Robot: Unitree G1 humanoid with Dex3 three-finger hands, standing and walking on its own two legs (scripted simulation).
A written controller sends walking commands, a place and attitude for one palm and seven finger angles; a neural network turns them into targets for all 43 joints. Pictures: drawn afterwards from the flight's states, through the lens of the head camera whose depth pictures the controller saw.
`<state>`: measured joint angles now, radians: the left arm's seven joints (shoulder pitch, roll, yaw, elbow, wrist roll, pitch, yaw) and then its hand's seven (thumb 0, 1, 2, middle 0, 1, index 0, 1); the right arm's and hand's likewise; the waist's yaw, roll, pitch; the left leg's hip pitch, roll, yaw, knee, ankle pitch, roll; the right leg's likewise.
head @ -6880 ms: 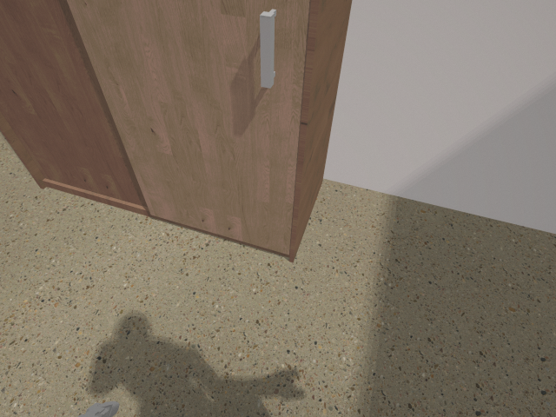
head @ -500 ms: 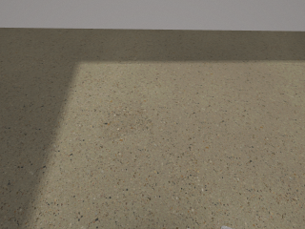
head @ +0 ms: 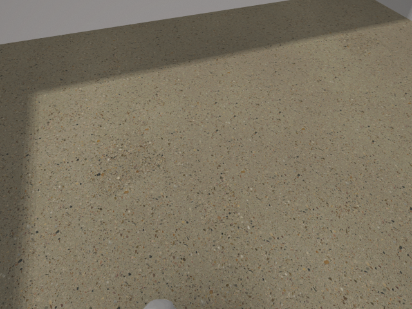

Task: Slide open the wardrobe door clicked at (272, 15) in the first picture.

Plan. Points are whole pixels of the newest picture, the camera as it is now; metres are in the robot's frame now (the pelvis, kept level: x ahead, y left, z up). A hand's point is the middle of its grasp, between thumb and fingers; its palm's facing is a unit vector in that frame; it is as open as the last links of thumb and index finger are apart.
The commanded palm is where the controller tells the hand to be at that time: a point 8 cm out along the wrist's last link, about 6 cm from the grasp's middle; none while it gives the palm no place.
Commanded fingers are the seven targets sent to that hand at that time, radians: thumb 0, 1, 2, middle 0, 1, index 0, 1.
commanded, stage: turn to face it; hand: right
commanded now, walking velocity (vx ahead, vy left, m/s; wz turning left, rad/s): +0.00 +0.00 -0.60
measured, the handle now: out of the picture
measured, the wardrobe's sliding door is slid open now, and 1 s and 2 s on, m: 0.00 0.00 0.00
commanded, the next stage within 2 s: none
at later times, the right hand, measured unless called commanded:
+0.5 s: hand out of the picture -0.06 -0.19 -0.18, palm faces +0.38 +0.89 -0.24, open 7.4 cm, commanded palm none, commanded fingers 0.00 -0.90 -0.90 0.20 0.30 0.20 0.30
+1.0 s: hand out of the picture -0.03 -0.21 -0.14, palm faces +0.57 +0.77 -0.29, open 7.4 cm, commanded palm none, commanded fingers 0.00 -0.90 -0.90 0.20 0.30 0.20 0.30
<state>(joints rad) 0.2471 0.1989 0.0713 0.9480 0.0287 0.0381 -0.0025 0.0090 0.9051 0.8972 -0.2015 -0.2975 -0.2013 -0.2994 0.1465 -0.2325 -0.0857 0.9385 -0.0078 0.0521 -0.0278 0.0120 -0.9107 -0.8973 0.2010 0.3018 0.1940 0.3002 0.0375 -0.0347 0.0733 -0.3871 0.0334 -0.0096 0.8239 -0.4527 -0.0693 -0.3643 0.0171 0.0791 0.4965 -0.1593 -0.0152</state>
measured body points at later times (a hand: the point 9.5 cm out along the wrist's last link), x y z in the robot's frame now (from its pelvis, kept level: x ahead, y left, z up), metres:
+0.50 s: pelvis -0.03 +0.02 -0.01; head +0.01 -0.01 +0.44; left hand +0.16 +0.23 -0.14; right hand -0.08 -0.24 -0.16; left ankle -0.01 +0.15 -0.74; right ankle -0.08 -0.09 -0.73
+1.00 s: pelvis -0.03 +0.04 -0.01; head +0.01 +0.04 +0.44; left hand +0.16 +0.22 -0.17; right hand -0.06 -0.25 -0.12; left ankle +0.05 +0.13 -0.74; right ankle -0.08 -0.09 -0.73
